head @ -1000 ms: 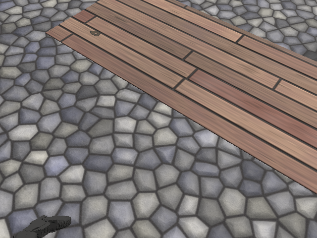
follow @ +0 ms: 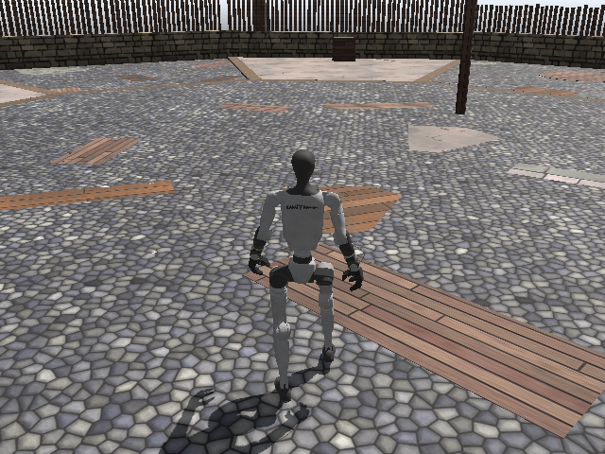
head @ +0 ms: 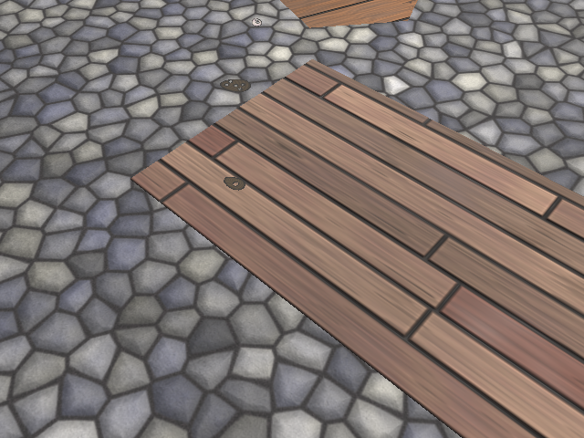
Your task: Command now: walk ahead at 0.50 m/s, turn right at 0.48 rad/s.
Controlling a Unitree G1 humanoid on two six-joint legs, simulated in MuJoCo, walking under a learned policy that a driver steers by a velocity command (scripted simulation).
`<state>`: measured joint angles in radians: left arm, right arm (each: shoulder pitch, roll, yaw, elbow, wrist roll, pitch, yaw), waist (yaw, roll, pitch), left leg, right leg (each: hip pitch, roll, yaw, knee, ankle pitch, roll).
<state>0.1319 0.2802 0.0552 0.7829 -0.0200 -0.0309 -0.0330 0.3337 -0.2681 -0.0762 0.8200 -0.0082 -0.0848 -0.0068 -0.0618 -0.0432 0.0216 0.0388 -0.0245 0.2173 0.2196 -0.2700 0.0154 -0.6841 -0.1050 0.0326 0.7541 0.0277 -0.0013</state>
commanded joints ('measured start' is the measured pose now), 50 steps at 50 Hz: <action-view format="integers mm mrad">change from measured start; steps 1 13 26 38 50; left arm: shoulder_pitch -115 110 222 143 -143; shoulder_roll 41 132 167 112 42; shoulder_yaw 1 49 59 36 -2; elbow -105 -110 -84 -149 -226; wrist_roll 0 5 -9 1 3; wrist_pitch -10 -34 -15 -13 -52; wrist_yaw -21 3 52 43 3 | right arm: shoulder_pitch -23 -147 -397 -108 38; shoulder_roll -171 -152 -105 -93 -190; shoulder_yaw -44 -18 1 -3 -19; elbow -43 -134 -212 -114 -4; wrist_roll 17 8 18 -9 38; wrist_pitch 1 -54 -33 -28 1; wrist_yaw -9 -7 25 23 16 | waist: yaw -2 80 136 39 -22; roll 76 18 -50 140 119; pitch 84 -94 -14 -13 26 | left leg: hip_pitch -10 -727 -532 -137 -145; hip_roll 314 135 32 268 237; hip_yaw -56 -305 -296 -562 -348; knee -70 959 301 -4 -38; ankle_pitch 367 -71 333 19 306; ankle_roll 137 -11 -76 157 177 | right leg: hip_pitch -19 659 484 0 140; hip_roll -5 -91 -13 29 60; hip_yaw -28 390 314 119 -15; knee -83 -477 -451 437 -169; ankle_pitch -16 -88 -153 -351 -43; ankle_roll -32 -290 -210 -22 16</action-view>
